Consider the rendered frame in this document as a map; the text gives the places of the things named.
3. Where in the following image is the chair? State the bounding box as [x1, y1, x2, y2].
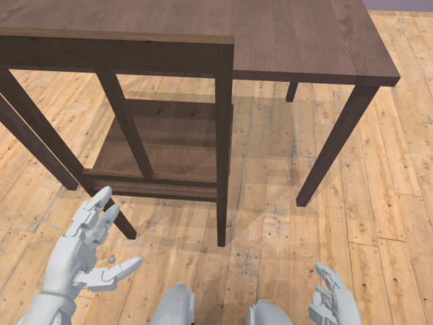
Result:
[0, 27, 235, 247]

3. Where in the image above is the robot right hand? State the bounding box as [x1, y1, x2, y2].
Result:
[309, 262, 362, 325]

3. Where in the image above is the robot left hand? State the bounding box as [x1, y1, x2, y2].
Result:
[41, 186, 143, 300]

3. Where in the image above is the table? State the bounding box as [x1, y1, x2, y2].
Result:
[0, 0, 401, 207]

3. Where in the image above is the robot left forearm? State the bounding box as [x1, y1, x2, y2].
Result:
[16, 292, 77, 325]

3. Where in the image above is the robot left thigh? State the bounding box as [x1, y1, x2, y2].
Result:
[149, 287, 195, 325]

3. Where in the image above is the robot thigh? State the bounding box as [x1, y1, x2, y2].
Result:
[149, 287, 195, 325]
[247, 303, 293, 325]

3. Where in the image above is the robot right thigh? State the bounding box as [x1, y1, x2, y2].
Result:
[247, 303, 293, 325]

